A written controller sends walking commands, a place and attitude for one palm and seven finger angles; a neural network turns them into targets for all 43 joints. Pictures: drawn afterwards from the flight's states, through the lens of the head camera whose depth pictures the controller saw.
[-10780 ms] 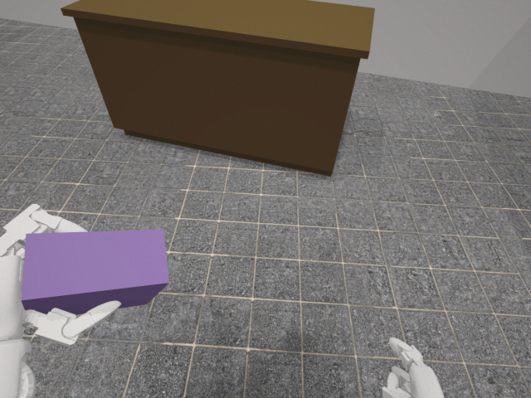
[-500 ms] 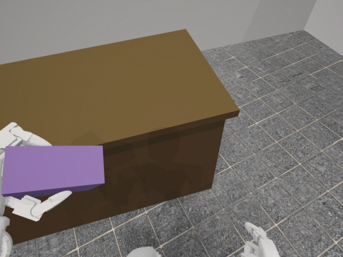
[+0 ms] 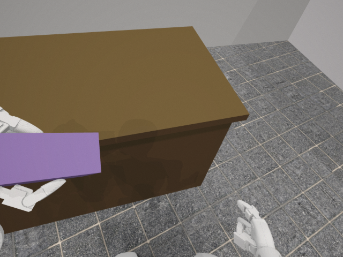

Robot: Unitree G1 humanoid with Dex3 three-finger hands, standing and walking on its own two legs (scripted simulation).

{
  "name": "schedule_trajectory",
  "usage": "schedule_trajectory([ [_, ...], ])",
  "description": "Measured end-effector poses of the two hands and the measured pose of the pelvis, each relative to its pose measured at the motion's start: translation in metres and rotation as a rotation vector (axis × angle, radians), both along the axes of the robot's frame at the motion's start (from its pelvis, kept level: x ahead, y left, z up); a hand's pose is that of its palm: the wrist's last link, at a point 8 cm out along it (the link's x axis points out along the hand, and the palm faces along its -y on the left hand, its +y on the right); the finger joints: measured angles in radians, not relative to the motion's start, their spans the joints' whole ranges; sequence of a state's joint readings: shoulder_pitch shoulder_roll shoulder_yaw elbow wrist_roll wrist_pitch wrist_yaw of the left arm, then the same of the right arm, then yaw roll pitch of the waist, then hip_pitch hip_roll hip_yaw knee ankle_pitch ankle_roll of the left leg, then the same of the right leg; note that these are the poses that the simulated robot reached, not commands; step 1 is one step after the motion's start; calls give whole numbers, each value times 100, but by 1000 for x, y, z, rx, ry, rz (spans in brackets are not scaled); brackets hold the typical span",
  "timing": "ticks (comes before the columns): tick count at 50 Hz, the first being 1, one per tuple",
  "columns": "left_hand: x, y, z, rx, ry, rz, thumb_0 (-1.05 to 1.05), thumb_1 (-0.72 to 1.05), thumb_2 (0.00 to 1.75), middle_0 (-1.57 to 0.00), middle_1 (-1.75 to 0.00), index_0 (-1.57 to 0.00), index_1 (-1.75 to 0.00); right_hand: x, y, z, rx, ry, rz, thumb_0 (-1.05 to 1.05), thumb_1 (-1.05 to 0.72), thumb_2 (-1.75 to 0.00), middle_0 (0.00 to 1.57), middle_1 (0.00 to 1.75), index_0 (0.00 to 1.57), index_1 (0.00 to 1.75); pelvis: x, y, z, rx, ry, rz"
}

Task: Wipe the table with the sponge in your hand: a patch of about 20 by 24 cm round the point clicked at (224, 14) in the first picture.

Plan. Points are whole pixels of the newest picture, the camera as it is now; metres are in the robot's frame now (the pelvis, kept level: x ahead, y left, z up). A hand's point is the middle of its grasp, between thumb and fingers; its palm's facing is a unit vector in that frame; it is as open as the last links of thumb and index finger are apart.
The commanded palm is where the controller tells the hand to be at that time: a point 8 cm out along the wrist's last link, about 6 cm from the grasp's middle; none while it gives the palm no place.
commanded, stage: come to a stop and stand still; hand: left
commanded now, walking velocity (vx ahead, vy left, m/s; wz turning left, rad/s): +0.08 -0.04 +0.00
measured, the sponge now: (62, 158) +0.24 +0.21 +0.16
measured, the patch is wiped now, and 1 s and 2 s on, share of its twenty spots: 0.00 0.00 0.00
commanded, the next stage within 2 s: look again from close up in 1.08 s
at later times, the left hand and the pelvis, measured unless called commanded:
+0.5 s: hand (45, 208) +0.16 +0.20 +0.16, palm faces +0.37 -0.85 -0.38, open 10.4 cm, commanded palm +0.11 +0.24 +0.18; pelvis -0.05 -0.03 +0.00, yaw +0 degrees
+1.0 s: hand (50, 252) +0.11 +0.18 +0.16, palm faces +0.36 -0.85 -0.38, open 10.4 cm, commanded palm +0.06 +0.22 +0.18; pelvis -0.11 -0.05 +0.00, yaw -1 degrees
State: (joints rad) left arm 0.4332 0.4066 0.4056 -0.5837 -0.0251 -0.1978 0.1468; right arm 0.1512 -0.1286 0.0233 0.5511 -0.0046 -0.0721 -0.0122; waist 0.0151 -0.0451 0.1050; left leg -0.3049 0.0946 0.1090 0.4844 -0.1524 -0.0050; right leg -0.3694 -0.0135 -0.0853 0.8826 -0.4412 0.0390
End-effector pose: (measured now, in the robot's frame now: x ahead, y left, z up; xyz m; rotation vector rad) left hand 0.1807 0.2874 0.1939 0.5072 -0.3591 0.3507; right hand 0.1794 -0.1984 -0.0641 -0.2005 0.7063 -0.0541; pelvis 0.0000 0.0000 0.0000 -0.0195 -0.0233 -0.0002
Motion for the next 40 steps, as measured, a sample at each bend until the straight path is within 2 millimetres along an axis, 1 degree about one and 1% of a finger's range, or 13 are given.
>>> schedule_trajectory([
  [2,-7,-9,0,-18,12,-15,-1,-53,100,-69,-137,-71,-136,-5,7,-2,31,-6,21,1,-91,-90,20,30,21,30,-5,-2,1,-5,5,-4],
  [4,-14,-19,-1,-24,33,-28,-1,-53,100,-69,-137,-71,-136,-12,10,-6,55,-4,34,1,-90,-90,20,30,21,30,-11,-6,0,-6,9,-4],
  [7,-24,-32,-5,-2,68,-24,-1,-53,100,-69,-137,-71,-136,-24,4,-17,83,8,36,1,-90,-90,20,30,21,30,-20,-17,-4,10,10,-6],
  [10,-32,-42,-9,7,107,-2,-1,-53,100,-69,-137,-71,-136,-39,-13,-28,89,38,16,1,-90,-90,21,30,21,30,-29,-27,-7,2,-9,-1],
  [13,-37,-49,-11,-18,131,9,-1,-52,100,-69,-137,-71,-136,-57,-35,-33,64,80,-21,1,-90,-90,20,30,21,30,-33,-33,-4,21,-11,-8],
  [16,-41,-53,-12,-35,138,6,-1,-52,100,-69,-137,-71,-136,-74,-58,-31,16,106,-67,2,-90,-90,20,30,21,30,-35,-36,-1,32,-7,-11],
  [19,-44,-53,-14,-44,125,-4,-1,-52,100,-69,-137,-71,-136,-86,-77,-26,-43,117,-101,2,-91,-90,20,30,21,30,-40,-37,-1,25,-5,4],
  [23,-52,-45,-22,-62,101,-9,-1,-52,100,-69,-137,-71,-136,-96,-90,-18,-112,107,-128,2,-91,-90,20,30,20,29,-49,-34,-4,5,-12,9],
  [26,-62,-41,-24,-71,94,-7,-1,-52,100,-69,-137,-71,-136,-101,-90,-7,-126,82,-135,2,-91,-90,20,30,20,29,-58,-34,-2,20,-23,-13],
  [28,-69,-42,-20,-56,85,-11,-1,-52,100,-69,-137,-71,-136,-102,-86,-2,-126,50,-119,2,-91,-90,20,30,20,29,-64,-34,-1,21,-20,-19],
  [30,-77,-45,-15,-36,66,-15,-1,-52,100,-69,-137,-71,-136,-103,-80,-1,-110,24,-97,2,-91,-90,20,30,20,29,-71,-36,-1,21,-17,-14],
  [35,-94,-56,-7,-5,43,-5,-1,-52,100,-69,-137,-71,-136,-108,-66,-11,-30,-5,-50,2,-91,-90,20,30,20,29,-88,-43,-3,17,-29,-9],
  [40,-106,-65,-15,-36,100,26,-1,-52,100,-69,-137,-71,-136,-122,-61,-23,25,23,-39,2,-91,-90,20,30,21,30,-97,-50,-2,23,-22,-16],
])
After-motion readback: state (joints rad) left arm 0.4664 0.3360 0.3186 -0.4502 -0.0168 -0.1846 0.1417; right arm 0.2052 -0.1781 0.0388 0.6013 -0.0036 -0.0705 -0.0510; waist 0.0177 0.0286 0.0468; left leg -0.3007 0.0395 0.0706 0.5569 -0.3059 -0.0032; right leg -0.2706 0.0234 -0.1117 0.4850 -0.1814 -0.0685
